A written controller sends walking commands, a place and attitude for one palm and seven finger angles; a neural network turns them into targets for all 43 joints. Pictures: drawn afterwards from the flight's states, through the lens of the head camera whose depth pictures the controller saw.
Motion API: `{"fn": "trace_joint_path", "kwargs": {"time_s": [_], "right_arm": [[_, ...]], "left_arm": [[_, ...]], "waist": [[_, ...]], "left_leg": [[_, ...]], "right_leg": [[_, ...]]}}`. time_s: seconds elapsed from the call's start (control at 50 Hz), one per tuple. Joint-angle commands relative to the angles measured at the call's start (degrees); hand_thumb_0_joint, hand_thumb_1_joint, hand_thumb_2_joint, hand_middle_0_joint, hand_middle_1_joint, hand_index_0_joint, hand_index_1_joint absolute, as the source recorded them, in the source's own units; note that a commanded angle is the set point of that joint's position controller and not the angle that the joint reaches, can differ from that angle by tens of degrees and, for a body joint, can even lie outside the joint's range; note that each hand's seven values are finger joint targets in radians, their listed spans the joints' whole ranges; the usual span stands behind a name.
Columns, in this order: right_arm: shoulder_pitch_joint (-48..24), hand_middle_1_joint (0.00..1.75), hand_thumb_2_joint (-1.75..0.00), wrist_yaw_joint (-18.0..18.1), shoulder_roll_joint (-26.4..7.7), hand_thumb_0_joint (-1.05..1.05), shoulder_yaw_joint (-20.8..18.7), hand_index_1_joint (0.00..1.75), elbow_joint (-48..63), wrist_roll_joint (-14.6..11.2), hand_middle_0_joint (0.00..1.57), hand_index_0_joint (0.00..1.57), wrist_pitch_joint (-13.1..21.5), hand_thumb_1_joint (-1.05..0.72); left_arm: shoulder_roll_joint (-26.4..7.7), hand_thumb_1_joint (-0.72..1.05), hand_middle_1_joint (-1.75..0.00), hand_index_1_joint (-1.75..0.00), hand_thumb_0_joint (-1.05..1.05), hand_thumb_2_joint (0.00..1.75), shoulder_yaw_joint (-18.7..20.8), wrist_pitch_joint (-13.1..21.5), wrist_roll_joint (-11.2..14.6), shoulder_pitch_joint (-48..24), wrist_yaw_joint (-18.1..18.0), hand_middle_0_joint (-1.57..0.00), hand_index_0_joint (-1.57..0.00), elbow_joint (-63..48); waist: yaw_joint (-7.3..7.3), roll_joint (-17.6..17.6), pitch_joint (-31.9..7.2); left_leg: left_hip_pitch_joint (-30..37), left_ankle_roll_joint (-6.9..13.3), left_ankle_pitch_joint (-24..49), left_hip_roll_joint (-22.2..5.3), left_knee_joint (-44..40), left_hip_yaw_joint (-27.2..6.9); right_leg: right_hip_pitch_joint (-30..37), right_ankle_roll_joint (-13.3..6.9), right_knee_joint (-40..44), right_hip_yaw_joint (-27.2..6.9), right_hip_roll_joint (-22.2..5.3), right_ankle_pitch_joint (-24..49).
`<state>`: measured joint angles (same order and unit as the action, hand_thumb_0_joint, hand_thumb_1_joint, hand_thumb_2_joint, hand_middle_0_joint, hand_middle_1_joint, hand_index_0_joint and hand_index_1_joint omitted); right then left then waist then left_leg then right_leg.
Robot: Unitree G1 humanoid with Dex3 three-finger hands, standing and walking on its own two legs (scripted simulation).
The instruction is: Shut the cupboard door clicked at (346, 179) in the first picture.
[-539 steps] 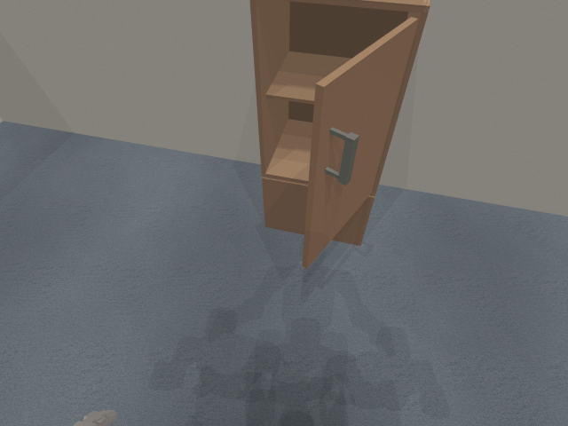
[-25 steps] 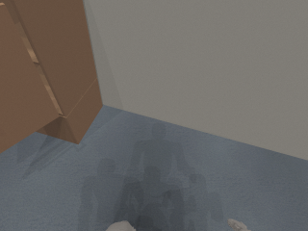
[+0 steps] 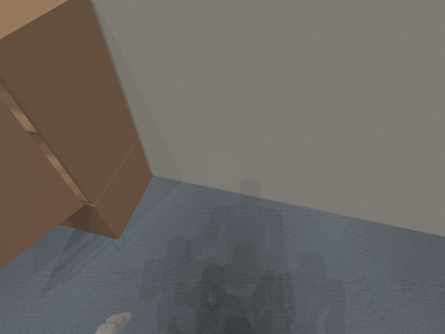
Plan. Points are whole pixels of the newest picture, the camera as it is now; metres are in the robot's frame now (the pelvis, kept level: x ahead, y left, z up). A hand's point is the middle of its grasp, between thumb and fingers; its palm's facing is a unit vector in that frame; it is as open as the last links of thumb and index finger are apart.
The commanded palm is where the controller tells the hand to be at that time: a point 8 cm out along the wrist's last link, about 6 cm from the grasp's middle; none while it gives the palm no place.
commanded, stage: turn to face it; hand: left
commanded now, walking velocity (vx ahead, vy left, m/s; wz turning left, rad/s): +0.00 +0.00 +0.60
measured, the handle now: out of the picture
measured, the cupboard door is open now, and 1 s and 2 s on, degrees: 66 66 66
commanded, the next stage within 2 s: take the last steps up to it in 1.24 s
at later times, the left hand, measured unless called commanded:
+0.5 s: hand out of the picture -0.05 +0.26 -0.19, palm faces +0.34 -0.90 -0.28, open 7.3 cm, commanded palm none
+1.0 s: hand out of the picture -0.01 +0.21 -0.13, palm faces +0.55 -0.78 -0.30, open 7.4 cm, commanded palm none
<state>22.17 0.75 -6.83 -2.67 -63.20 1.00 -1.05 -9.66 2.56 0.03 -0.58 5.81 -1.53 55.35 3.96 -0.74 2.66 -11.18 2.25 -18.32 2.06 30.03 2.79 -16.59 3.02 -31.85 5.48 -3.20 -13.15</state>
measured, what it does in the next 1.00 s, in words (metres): steps on the spot, turning left: left foot, then right foot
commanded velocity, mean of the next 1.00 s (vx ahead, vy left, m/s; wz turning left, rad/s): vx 0.00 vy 0.00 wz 0.57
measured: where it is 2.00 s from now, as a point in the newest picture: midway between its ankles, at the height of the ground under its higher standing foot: outside the picture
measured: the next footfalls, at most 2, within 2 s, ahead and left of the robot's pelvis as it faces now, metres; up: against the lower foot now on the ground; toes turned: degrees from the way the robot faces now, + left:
left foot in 0.46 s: +0.01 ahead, +0.15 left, +0.00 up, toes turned +24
right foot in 0.90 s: +0.10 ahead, -0.08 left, +0.00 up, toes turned +31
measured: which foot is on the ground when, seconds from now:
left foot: down 0.00-0.00, up 0.02-0.44, down 0.46-0.90, up 0.92-1.00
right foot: down 0.00-0.44, up 0.46-0.88, down 0.90-1.00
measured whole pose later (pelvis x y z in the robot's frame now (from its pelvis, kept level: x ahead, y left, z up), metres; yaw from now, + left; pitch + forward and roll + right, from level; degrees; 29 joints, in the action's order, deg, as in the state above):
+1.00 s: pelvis +0.00 -0.02 +0.00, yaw +36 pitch -1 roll +1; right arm 11.9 -1.0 -14.1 -5.5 -53.9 1.1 -5.0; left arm -10.2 1.6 -0.5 -1.1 8.0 -1.6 48.6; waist 2.4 -4.1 5.1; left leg -27.1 -2.0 -24.8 3.7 55.4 -5.4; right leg -14.8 -0.6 -33.7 4.8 -3.1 -17.5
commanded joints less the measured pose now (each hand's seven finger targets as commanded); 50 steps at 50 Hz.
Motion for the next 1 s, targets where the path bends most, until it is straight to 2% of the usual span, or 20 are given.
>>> {"fn": "trace_joint_path", "kwargs": {"time_s": [0.0, 0.02, 0.06, 0.14, 0.32, 0.38, 0.4, 0.42, 0.44, 0.48, 0.52, 0.58, 0.74, 0.8, 0.84, 0.86, 0.88, 0.9, 0.92, 0.98], "right_arm": [[-1.1, 0.30, -0.90, 0.4, -7.6, 0.00, -2.4, 0.30, 7.5, -0.6, 0.20, 0.20, 0.8, -0.90], [-3.3, 0.30, -0.90, 0.1, -8.0, 0.00, -2.7, 0.30, 7.3, -0.3, 0.20, 0.20, -0.2, -0.90], [-4.0, 0.30, -0.90, -0.7, -7.1, 0.00, -2.9, 0.30, 6.8, 0.1, 0.20, 0.20, -1.3, -0.90], [-5.0, 0.30, -0.90, -1.7, -6.8, 0.00, -2.9, 0.30, 8.0, 0.3, 0.20, 0.20, -2.4, -0.90], [-15.8, 0.30, -0.90, -2.5, -8.8, 0.00, -2.1, 0.30, 14.2, -0.2, 0.20, 0.20, -1.6, -0.90], [-13.3, 0.30, -0.90, -2.3, -11.1, 0.00, -2.2, 0.30, 14.7, 0.0, 0.20, 0.20, -0.9, -0.90], [-10.3, 0.30, -0.90, -2.4, -13.4, 0.00, -2.8, 0.30, 14.2, 0.0, 0.20, 0.20, -0.4, -0.90], [-7.6, 0.30, -0.90, -2.0, -20.5, 0.00, -4.4, 0.30, 14.4, 0.4, 0.20, 0.20, 0.2, -0.90], [-4.0, 0.30, -0.90, -1.6, -24.9, 0.00, -5.2, 0.30, 13.5, 0.1, 0.20, 0.20, -0.1, -0.90], [-6.7, 0.30, -0.90, -0.4, -22.5, 0.00, -4.6, 0.30, 13.4, 0.2, 0.20, 0.20, 0.0, -0.90], [-13.3, 0.30, -0.90, -0.2, -19.2, 0.00, -3.4, 0.30, 15.4, 0.2, 0.20, 0.20, 0.2, -0.90], [-14.2, 0.30, -0.90, -0.4, -18.1, 0.00, -3.1, 0.30, 15.8, 0.0, 0.20, 0.20, 0.5, -0.90], [-10.0, 0.30, -0.90, -0.6, -18.0, 0.00, -4.1, 0.30, 14.8, 0.4, 0.20, 0.20, -0.2, -0.90], [-11.2, 0.30, -0.90, -0.6, -17.7, 0.00, -4.4, 0.30, 15.2, 0.5, 0.20, 0.20, -0.6, -0.90], [-13.2, 0.30, -0.90, -0.7, -17.0, 0.00, -4.5, 0.30, 15.8, 0.1, 0.20, 0.20, -0.9, -0.90], [-13.5, 0.30, -0.90, -0.9, -15.5, 0.00, -4.3, 0.30, 16.2, -0.3, 0.20, 0.20, -0.8, -0.90], [-12.6, 0.30, -0.90, -1.3, -11.7, 0.00, -3.9, 0.30, 17.1, -0.9, 0.20, 0.20, -0.7, -0.90], [-12.3, 0.30, -0.90, -1.3, -11.3, 0.00, -3.9, 0.30, 17.8, -0.4, 0.20, 0.20, -0.8, -0.90], [-12.8, 0.30, -0.90, -1.3, -13.4, 0.00, -4.4, 0.30, 16.6, 0.3, 0.20, 0.20, -1.8, -0.90], [-10.0, 0.30, -0.90, -2.2, -11.8, 0.00, -4.2, 0.30, 13.3, 0.5, 0.20, 0.20, -2.7, -0.90]], "left_arm": [[-12.8, 0.90, -0.30, -0.30, 0.00, 0.90, 3.0, 1.6, -0.1, 14.1, -1.0, -0.20, -0.20, -0.8], [-12.0, 0.90, -0.30, -0.30, 0.00, 0.90, 3.1, 1.6, 0.0, 11.4, -1.2, -0.20, -0.20, -1.9], [-9.0, 0.90, -0.30, -0.30, 0.00, 0.90, 2.2, 1.1, 0.0, 5.8, -1.2, -0.20, -0.20, -3.6], [-8.6, 0.90, -0.30, -0.30, 0.00, 0.90, 2.1, 1.1, -0.6, 4.1, -1.0, -0.20, -0.20, -4.4], [-14.1, 0.90, -0.30, -0.30, 0.00, 0.90, 3.7, -0.2, -1.5, 7.8, -0.2, -0.20, -0.20, -4.4], [-15.1, 0.90, -0.30, -0.30, 0.00, 0.90, 4.0, -0.8, -0.9, 8.1, 0.2, -0.20, -0.20, -4.5], [-14.4, 0.90, -0.30, -0.30, 0.00, 0.90, 3.9, -1.0, -0.5, 7.9, 0.4, -0.20, -0.20, -4.6], [-11.2, 0.90, -0.30, -0.30, 0.00, 0.90, 3.5, -1.3, -0.1, 8.3, 0.8, -0.20, -0.20, -6.7], [-9.3, 0.90, -0.30, -0.30, 0.00, 0.90, 2.2, -1.5, -0.4, 3.9, 0.9, -0.20, -0.20, -9.7], [-10.0, 0.90, -0.30, -0.30, 0.00, 0.90, 2.6, -2.2, -0.4, 1.0, 0.3, -0.20, -0.20, -9.0], [-10.6, 0.90, -0.30, -0.30, 0.00, 0.90, 2.9, -1.9, -0.4, 3.5, 1.0, -0.20, -0.20, -7.2], [-10.8, 0.90, -0.30, -0.30, 0.00, 0.90, 2.7, -1.9, -0.3, 5.9, 1.0, -0.20, -0.20, -6.5], [-9.3, 0.90, -0.30, -0.30, 0.00, 0.90, 2.2, -1.5, 0.1, 1.2, 0.2, -0.20, -0.20, -9.7], [-9.1, 0.90, -0.30, -0.30, 0.00, 0.90, 2.0, -1.0, 0.4, 2.8, -0.1, -0.20, -0.20, -9.8], [-9.5, 0.90, -0.30, -0.30, 0.00, 0.90, 2.3, -0.5, 0.7, 7.4, -0.3, -0.20, -0.20, -8.9], [-11.2, 0.90, -0.30, -0.30, 0.00, 0.90, 2.7, 0.0, 0.4, 9.7, -0.5, -0.20, -0.20, -8.5], [-16.0, 0.90, -0.30, -0.30, 0.00, 0.90, 3.7, 0.5, -0.7, 10.9, -0.9, -0.20, -0.20, -8.6], [-18.9, 0.90, -0.30, -0.30, 0.00, 0.90, 3.8, 0.2, -0.9, 9.0, -0.8, -0.20, -0.20, -9.6], [-16.4, 0.90, -0.30, -0.30, 0.00, 0.90, 3.9, 0.4, -0.4, 7.0, -1.1, -0.20, -0.20, -10.0], [-11.4, 0.90, -0.30, -0.30, 0.00, 0.90, 2.2, 0.4, -0.5, 0.4, -0.7, -0.20, -0.20, -10.7]], "waist": [[-6.74, 15.0, -10.0], [-6.80, 13.6, -7.4], [-3.92, 7.5, -3.0], [-2.74, 9.6, -1.2], [-6.15, 13.3, -2.5], [-4.44, 10.8, -5.2], [-2.47, 4.6, -7.4], [-0.59, -12.4, -9.3], [1.51, -17.5, -8.9], [0.57, -15.4, -7.7], [-2.60, -9.9, -5.0], [-3.45, -8.4, -6.3], [-1.44, -8.0, -7.2], [-2.29, -9.5, -7.0], [-4.79, -7.7, -8.3], [-6.08, -3.7, -9.2], [-6.60, 10.7, -8.7], [-6.15, 15.2, -7.0], [-5.76, 14.5, -4.4], [-1.96, 10.3, 1.2]], "left_leg": [[-18.9, -4.2, -18.4, -0.9, 27.5, -2.9], [-18.8, -4.5, -16.8, -3.4, 34.6, -5.0], [-20.2, -5.3, -9.4, -5.2, 40.9, -4.2], [-19.0, -6.6, -4.3, -5.9, 38.1, -1.8], [-12.6, -5.8, -6.8, -5.0, 15.4, 3.6], [-3.8, -4.9, 1.1, -3.6, 2.5, 5.4], [4.2, -4.1, 7.8, -5.2, -5.7, 2.7], [13.1, 1.6, 22.6, -18.4, -9.7, -15.8], [13.0, 8.6, 40.1, -27.6, -10.2, -25.2], [7.9, 8.8, 29.9, -23.2, -9.6, -22.1], [3.7, 6.8, 25.8, -17.9, -10.0, -16.3], [4.4, 6.1, 28.1, -15.0, -9.9, -13.7], [6.3, 8.3, 28.7, -14.9, -8.2, -22.6], [1.7, 7.6, 31.5, -13.4, -6.2, -24.8], [-3.7, 5.1, 27.3, -10.8, -3.4, -24.6], [-9.0, 2.3, 20.0, -7.7, 0.4, -22.7], [-20.7, -2.3, 1.3, -0.2, 11.1, -13.8], [-22.6, -4.8, -14.9, 3.2, 23.8, -7.7], [-20.4, -4.1, -14.0, 0.0, 32.5, -10.2], [-20.7, -5.2, -3.7, -2.1, 42.5, -7.0]], "right_leg": [[22.2, -12.0, 9.9, -17.4, -27.6, 44.6], [15.3, -13.3, 11.9, -16.4, -25.7, 36.8], [9.6, -11.1, 13.1, -8.8, -20.5, 24.2], [5.3, -8.9, 15.0, -1.1, -17.4, 14.3], [8.3, -9.4, 9.7, 2.5, -19.6, 16.3], [7.6, -6.2, 2.0, 5.9, -18.7, 17.1], [2.9, -3.8, -5.9, 6.8, -17.6, 13.3], [-11.0, 0.9, -18.8, 8.7, -10.0, -7.4], [-18.4, 2.5, -28.1, 3.9, -5.6, -27.1], [-19.5, 1.9, -35.1, -3.4, -5.3, -20.4], [-17.4, 2.2, -35.6, -4.1, -5.0, -12.5], [-14.5, 2.8, -32.4, -4.1, -3.7, -9.4], [-11.4, 2.7, -19.4, -5.5, -0.5, -13.2], [-3.9, 1.9, -9.8, -4.8, 1.5, -12.5], [5.8, 1.4, 2.1, -3.9, 2.3, -3.8], [13.2, 0.7, 10.7, -5.9, -0.4, 1.2], [20.1, -3.9, 16.4, -19.5, -14.5, 1.4], [14.1, -10.3, 17.0, -26.3, -25.9, 8.6], [5.7, -11.7, 17.5, -24.4, -24.5, 5.5], [1.4, -8.8, 15.2, -10.7, -15.2, 5.8]]}}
